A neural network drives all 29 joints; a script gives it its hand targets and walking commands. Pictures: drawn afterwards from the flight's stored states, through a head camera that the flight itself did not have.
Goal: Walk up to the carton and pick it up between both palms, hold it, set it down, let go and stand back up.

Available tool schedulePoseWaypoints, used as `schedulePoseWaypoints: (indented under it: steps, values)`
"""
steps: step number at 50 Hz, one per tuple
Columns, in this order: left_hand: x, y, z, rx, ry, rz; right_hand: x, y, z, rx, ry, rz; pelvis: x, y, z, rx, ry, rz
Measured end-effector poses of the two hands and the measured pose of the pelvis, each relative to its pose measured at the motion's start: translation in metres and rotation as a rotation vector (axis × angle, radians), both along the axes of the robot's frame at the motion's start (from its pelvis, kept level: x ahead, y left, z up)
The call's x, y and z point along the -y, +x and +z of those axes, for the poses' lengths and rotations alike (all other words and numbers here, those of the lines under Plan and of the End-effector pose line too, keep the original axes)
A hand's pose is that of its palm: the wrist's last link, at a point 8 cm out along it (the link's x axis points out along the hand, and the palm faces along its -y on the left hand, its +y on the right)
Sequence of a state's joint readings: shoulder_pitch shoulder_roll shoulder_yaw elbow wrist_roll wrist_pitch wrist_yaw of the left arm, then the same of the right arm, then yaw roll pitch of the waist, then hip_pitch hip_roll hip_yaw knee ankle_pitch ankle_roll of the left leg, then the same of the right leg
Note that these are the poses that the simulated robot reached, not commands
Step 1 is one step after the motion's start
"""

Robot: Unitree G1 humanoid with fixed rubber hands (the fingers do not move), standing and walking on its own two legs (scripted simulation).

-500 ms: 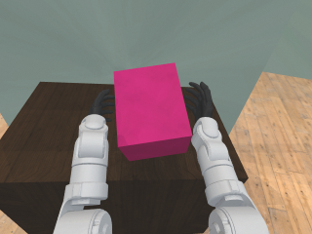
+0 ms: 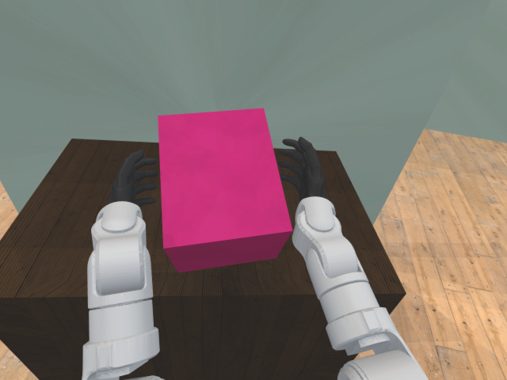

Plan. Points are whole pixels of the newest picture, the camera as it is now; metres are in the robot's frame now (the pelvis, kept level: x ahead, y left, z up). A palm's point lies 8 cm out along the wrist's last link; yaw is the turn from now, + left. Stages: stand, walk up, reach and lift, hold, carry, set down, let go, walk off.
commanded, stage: hold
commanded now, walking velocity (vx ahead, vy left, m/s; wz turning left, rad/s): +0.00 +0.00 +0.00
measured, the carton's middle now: (220, 191) +0.42 +0.03 +0.11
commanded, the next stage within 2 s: set down in 0.68 s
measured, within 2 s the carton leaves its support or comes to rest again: neither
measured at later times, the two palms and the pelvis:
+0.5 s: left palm (171, 202) +0.36 +0.11 +0.13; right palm (340, 194) +0.36 -0.16 +0.16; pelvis -0.01 -0.02 +0.00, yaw +0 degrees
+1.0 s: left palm (138, 198) +0.36 +0.16 +0.15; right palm (310, 172) +0.38 -0.10 +0.19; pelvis +0.02 -0.01 +0.00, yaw +0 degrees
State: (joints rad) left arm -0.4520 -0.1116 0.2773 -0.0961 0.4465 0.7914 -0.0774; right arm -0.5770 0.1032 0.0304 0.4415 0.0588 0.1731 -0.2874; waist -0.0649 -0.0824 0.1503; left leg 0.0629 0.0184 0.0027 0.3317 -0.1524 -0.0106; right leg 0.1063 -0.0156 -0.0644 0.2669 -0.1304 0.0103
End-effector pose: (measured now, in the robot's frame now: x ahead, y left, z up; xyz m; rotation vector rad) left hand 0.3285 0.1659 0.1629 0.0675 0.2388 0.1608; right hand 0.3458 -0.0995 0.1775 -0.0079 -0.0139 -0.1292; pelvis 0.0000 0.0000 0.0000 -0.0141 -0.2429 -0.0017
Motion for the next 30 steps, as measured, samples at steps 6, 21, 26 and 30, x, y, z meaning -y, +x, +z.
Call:
schedulePoseWaypoints:
  steps: [6, 21, 26, 30]
  values:
    - [0.019, 0.001, 0.007, -0.008, 0.009, -0.066, 0.022, -0.013, 0.007, 0.015, 0.073, -0.024, 0.001, -0.014, -0.001, 0.025, 0.000, 0.003]
    - [0.054, 0.022, -0.011, -0.105, 0.064, -0.105, 0.055, 0.001, -0.001, -0.005, 0.138, -0.030, 0.018, -0.013, 0.001, 0.017, 0.019, 0.006]
    - [0.058, 0.037, -0.029, -0.144, 0.061, -0.099, 0.058, 0.016, -0.019, -0.035, 0.138, -0.034, 0.021, -0.004, -0.001, -0.002, 0.014, 0.003]
    - [0.055, 0.050, -0.020, -0.091, 0.027, -0.067, 0.053, 0.029, -0.013, -0.007, 0.108, -0.052, 0.022, 0.007, 0.000, -0.021, 0.011, 0.002]
